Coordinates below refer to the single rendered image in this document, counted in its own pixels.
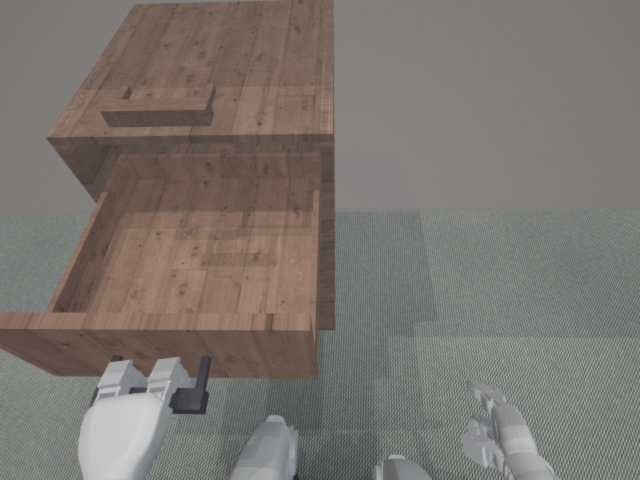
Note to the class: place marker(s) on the robot thigh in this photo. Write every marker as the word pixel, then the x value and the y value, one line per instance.
pixel 270 453
pixel 399 469

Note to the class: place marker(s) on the cabinet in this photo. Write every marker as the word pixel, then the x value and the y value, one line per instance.
pixel 267 68

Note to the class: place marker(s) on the robot right hand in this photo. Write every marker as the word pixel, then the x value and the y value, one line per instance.
pixel 488 442

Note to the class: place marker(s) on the robot left hand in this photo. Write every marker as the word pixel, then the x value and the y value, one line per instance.
pixel 121 433

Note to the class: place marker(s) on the right robot forearm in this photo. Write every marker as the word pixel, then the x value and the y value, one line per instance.
pixel 527 466

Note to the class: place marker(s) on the robot left thigh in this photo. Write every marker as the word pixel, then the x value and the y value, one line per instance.
pixel 270 453

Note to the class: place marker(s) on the drawer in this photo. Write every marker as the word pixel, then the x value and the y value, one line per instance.
pixel 189 255

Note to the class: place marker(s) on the robot right thigh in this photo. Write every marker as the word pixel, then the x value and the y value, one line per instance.
pixel 399 469

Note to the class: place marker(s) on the handle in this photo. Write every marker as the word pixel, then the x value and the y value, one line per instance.
pixel 158 112
pixel 184 400

